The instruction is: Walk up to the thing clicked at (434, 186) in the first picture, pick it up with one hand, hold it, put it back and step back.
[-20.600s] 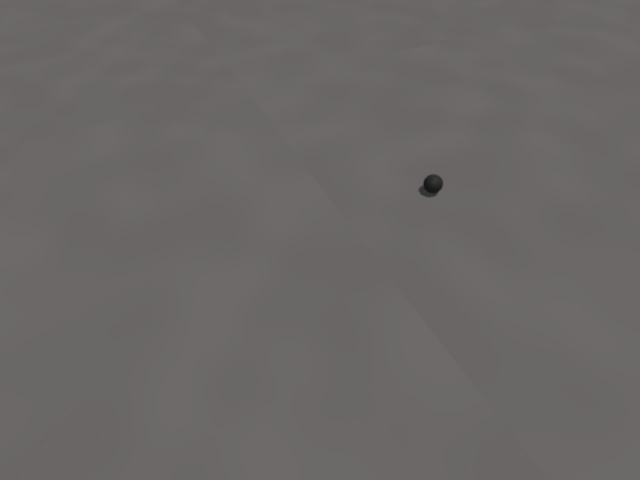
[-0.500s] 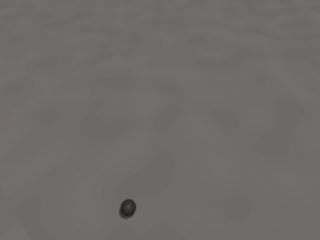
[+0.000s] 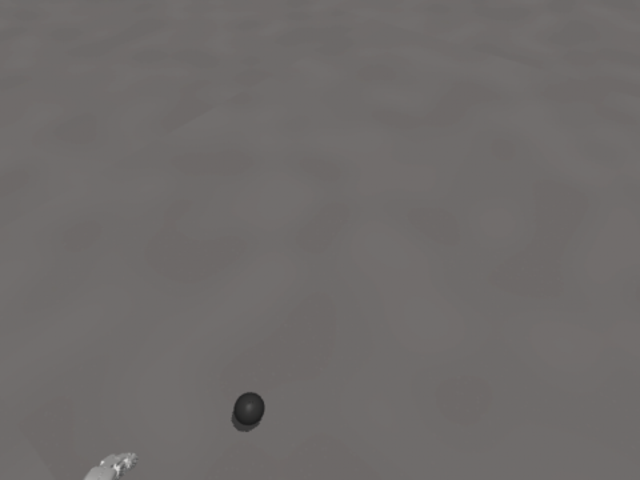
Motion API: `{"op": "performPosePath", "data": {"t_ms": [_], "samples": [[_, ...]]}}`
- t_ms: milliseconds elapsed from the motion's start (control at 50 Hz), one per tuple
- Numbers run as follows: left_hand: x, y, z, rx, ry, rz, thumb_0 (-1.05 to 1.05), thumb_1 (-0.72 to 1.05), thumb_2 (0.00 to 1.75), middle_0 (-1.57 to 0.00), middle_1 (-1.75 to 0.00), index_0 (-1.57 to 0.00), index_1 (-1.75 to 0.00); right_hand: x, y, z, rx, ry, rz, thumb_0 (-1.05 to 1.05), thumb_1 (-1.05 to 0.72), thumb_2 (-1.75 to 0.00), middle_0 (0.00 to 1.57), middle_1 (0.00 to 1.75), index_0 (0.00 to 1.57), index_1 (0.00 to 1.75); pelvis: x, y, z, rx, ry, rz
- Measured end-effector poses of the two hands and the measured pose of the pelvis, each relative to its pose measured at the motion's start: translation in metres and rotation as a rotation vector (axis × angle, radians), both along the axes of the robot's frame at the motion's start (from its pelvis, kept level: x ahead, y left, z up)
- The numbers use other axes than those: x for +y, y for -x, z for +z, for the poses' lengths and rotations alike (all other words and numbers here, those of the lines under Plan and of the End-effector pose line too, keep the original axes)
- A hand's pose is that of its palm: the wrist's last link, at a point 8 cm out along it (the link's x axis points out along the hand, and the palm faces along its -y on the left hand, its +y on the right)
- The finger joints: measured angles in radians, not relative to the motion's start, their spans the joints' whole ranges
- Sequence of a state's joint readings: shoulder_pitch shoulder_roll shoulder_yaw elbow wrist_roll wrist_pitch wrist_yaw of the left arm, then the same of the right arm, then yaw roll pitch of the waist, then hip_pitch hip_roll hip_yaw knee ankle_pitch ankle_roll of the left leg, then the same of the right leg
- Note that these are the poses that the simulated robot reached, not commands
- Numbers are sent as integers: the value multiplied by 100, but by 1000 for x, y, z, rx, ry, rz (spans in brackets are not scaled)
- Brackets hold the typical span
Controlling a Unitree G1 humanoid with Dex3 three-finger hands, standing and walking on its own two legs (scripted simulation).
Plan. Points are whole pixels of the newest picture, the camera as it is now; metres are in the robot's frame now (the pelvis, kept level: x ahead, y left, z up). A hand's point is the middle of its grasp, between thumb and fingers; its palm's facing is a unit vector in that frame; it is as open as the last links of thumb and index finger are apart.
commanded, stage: walk up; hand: left
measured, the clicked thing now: (249, 408) +0.42 +0.25 -0.72
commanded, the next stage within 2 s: stand in 1.98 s
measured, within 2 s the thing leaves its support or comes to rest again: neither
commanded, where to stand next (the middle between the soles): +0.03 +0.02 m, yaw -1 degrees
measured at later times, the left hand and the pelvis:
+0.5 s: hand out of the picture -0.01 +0.24 -0.14, palm faces +0.04 -0.92 -0.40, open 7.4 cm; pelvis -0.07 -0.02 +0.00, yaw +2 degrees
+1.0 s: hand out of the picture -0.02 +0.27 -0.13, palm faces +0.05 -0.92 -0.39, open 7.4 cm; pelvis -0.03 +0.00 +0.01, yaw +3 degrees
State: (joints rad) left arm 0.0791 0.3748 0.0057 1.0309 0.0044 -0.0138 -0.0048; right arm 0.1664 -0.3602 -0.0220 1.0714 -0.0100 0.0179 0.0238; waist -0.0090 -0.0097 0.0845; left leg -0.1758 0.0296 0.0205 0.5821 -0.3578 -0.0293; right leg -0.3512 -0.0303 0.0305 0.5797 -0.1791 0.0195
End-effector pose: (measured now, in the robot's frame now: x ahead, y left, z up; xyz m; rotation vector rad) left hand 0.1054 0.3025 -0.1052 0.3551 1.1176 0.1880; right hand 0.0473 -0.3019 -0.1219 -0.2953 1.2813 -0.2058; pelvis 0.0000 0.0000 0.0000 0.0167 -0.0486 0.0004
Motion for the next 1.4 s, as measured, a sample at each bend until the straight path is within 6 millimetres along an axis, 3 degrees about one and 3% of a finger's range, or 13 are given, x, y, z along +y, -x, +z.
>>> {"op": "performPosePath", "data": {"t_ms": [160,280,360,460,600,660,720,900,1000,1080,1160,1240,1400], "samples": [[9,17,-9,29,-31,22,0,90,90,-21,-30,-20,-30,-12,6,-4,-20,26,-16,1,-90,-90,20,30,21,30,-3,32,-9,-12,-16,-7],[0,60,-8,84,-70,55,0,90,90,-20,-30,-20,-29,-33,-5,-17,-74,29,2,1,-90,-90,20,30,21,30,-20,47,-18,-15,4,-6],[-11,93,-1,117,-67,61,0,90,90,-21,-30,-20,-29,-35,-6,-14,-98,23,36,1,-91,-90,20,30,20,30,-24,60,-10,-9,-21,-9],[-18,118,6,111,-43,98,0,90,90,-21,-30,-20,-30,-31,16,-8,-54,8,81,1,-91,-90,20,30,20,30,-23,68,-1,12,-16,19],[-9,130,1,68,11,137,0,90,90,-21,-30,-20,-30,-21,62,3,24,25,87,1,-91,-90,20,30,20,30,-15,70,3,4,-25,54],[-8,131,2,79,30,134,0,90,90,-21,-30,-20,-30,-18,73,12,20,26,60,1,-90,-90,20,30,21,30,-14,64,9,6,-3,64],[-8,129,-1,71,31,128,0,90,90,-21,-30,-20,-30,-20,71,13,15,27,61,1,-90,-90,20,30,21,30,-18,60,8,6,-1,59],[-11,130,6,78,6,130,0,90,90,-21,-30,-20,-30,-23,22,11,-36,21,98,1,-90,-90,20,30,21,30,-15,43,8,2,30,58],[11,133,12,117,-20,133,0,90,90,-21,-30,-20,-30,-10,-9,17,-78,32,123,1,-90,-90,20,30,20,30,1,34,10,4,22,46],[35,119,-3,139,-26,142,0,90,90,-21,-30,-20,-30,5,-24,12,-111,56,102,1,-90,-90,20,30,20,30,20,28,-2,-2,23,41],[47,93,-11,122,-19,123,0,90,90,-20,-30,-20,-29,24,-27,13,-119,56,92,1,-90,-90,20,30,20,30,27,31,-4,2,24,22],[49,74,-15,99,-16,89,0,91,90,-20,-30,-20,-29,28,-28,18,-143,62,97,1,-90,-90,20,30,21,30,24,37,-5,20,28,6],[22,70,-17,99,-27,13,0,91,90,-20,-30,-20,-29,-13,-5,9,-166,96,53,1,-90,-90,20,30,21,30,7,49,-15,16,43,-30]]}}
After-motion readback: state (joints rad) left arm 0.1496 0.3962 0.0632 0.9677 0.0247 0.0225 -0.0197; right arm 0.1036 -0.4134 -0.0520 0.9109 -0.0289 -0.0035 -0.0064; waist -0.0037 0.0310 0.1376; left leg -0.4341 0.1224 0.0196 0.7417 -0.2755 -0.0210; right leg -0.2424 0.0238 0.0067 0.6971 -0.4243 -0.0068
